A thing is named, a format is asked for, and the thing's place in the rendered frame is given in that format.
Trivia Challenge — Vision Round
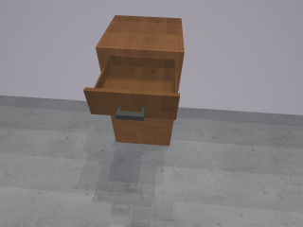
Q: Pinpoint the handle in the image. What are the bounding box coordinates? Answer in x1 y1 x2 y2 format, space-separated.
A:
115 104 145 121

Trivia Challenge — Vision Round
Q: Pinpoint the cabinet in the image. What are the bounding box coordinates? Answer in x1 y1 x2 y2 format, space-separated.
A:
96 15 185 146

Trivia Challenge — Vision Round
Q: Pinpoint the drawer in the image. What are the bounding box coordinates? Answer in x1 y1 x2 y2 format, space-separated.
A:
83 55 180 120

